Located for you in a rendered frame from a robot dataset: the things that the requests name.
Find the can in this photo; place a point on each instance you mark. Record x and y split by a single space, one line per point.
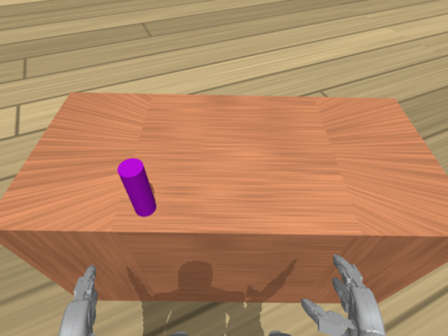
135 181

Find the left robot hand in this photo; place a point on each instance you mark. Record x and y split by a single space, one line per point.
79 315

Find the right robot hand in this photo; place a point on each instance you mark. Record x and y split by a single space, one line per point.
359 302

